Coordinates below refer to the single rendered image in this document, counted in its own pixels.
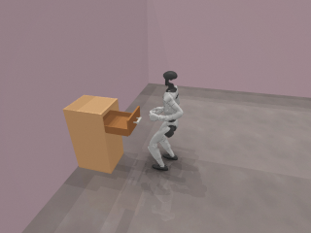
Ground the robot left forearm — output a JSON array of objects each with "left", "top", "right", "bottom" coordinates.
[{"left": 157, "top": 112, "right": 182, "bottom": 122}]

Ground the robot right thigh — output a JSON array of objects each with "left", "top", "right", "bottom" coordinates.
[{"left": 159, "top": 121, "right": 167, "bottom": 142}]

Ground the right robot hand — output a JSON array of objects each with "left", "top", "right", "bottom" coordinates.
[{"left": 151, "top": 107, "right": 162, "bottom": 115}]

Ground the left robot hand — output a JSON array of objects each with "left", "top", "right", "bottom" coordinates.
[{"left": 149, "top": 111, "right": 158, "bottom": 121}]

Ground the robot left upper arm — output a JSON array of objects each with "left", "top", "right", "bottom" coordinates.
[{"left": 163, "top": 93, "right": 184, "bottom": 117}]

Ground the handle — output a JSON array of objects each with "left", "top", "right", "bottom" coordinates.
[{"left": 133, "top": 117, "right": 142, "bottom": 124}]

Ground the cabinet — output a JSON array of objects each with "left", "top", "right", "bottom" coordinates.
[{"left": 63, "top": 95, "right": 124, "bottom": 174}]

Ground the robot head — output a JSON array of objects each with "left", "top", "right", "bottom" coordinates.
[{"left": 163, "top": 71, "right": 178, "bottom": 93}]

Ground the drawer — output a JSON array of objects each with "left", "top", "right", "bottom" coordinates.
[{"left": 103, "top": 106, "right": 140, "bottom": 137}]

